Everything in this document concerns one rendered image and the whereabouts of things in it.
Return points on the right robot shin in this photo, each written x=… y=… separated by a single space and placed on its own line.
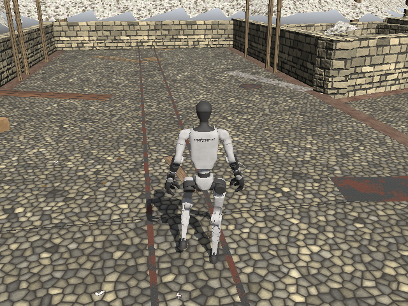
x=216 y=232

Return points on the robot right hand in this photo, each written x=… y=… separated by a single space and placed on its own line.
x=238 y=182

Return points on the robot left hand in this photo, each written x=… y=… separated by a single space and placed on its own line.
x=171 y=185

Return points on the robot right upper arm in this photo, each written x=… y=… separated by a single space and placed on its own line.
x=227 y=144

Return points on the right robot forearm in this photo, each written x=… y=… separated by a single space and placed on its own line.
x=236 y=169

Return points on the robot right foot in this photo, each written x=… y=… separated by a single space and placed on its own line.
x=213 y=258

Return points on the left robot forearm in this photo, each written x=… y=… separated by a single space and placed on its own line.
x=172 y=171

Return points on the robot left upper arm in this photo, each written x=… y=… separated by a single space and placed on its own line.
x=180 y=146

